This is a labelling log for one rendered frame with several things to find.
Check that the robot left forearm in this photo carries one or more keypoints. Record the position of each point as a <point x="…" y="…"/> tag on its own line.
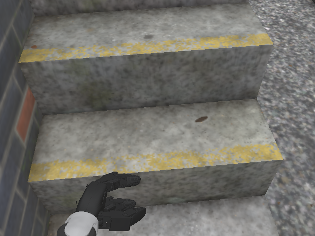
<point x="80" y="223"/>

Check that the robot left hand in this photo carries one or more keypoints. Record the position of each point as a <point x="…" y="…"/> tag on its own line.
<point x="113" y="214"/>

